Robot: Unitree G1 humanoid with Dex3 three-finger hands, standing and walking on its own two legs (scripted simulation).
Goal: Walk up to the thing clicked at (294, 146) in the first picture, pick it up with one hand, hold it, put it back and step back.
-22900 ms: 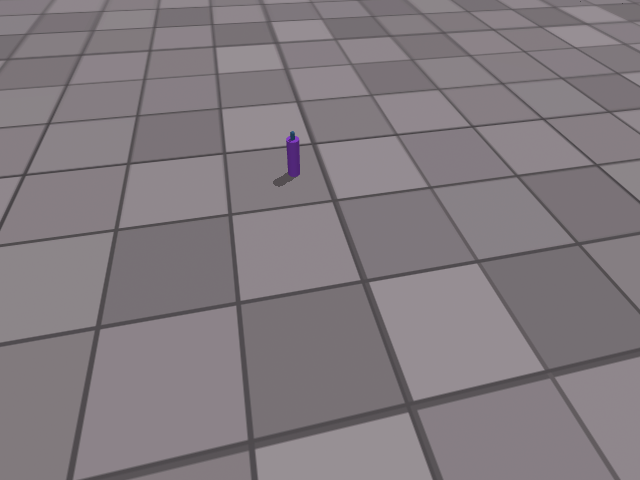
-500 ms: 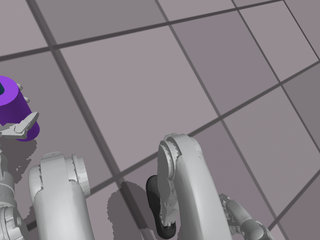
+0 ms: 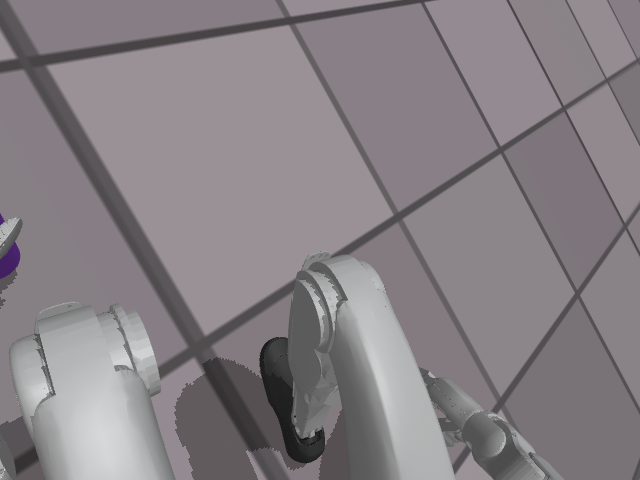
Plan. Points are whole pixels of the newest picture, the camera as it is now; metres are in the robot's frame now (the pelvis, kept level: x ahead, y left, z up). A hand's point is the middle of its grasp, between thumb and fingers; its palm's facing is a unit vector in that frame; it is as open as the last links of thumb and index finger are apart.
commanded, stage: lower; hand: left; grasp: from the side
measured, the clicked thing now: out of the picture +0.43 +0.27 -0.15
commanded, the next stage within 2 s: loosen in 0.38 s
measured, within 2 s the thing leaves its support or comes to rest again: rests again in 1.38 s
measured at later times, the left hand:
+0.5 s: hand out of the picture +0.43 +0.27 -0.17, palm faces +0.24 -0.97 -0.01, open 8.9 cm
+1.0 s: hand out of the picture +0.45 +0.27 -0.15, palm faces +0.24 -0.97 +0.02, open 12.8 cm
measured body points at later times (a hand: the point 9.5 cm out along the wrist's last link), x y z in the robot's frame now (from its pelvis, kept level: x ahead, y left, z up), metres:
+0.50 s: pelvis +0.00 +0.01 +0.00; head +0.23 +0.17 +0.34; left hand +0.41 +0.32 -0.17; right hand +0.14 -0.25 -0.05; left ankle +0.08 +0.13 -0.26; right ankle +0.12 -0.13 -0.26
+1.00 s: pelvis -0.01 +0.01 -0.01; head +0.22 +0.18 +0.34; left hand +0.43 +0.32 -0.15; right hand +0.15 -0.24 -0.05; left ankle +0.08 +0.13 -0.26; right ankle +0.12 -0.13 -0.26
